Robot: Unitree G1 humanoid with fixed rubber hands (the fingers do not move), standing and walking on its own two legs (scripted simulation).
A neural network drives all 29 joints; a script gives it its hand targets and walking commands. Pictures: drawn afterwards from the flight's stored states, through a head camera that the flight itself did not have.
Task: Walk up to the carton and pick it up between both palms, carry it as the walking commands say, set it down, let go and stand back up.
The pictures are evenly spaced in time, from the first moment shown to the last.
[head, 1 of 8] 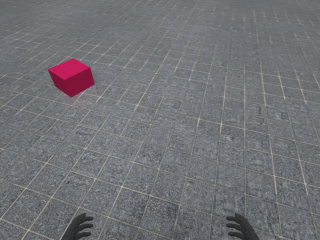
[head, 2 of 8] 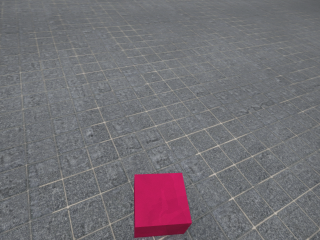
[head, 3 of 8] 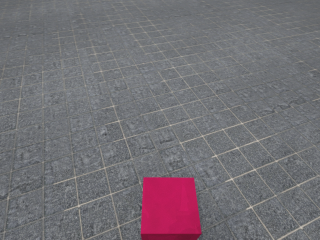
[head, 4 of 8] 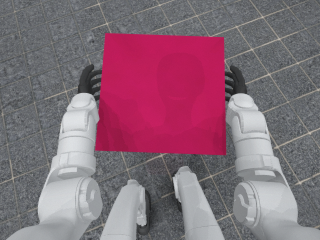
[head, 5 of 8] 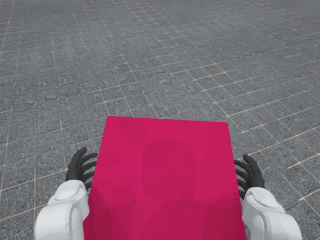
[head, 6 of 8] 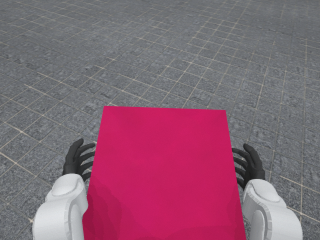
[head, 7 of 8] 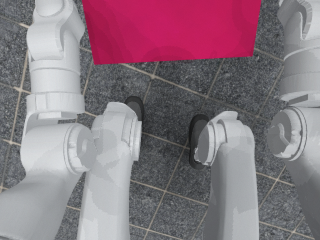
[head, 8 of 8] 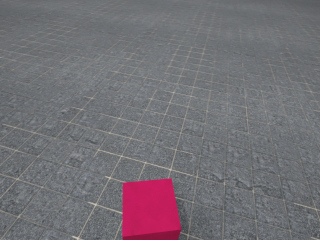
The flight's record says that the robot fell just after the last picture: no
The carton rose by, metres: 0.71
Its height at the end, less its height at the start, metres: +0.00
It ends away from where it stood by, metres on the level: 2.91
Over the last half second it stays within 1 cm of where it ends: yes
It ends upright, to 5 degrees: yes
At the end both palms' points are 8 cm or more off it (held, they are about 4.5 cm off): yes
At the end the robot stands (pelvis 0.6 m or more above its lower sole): yes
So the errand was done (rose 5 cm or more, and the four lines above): yes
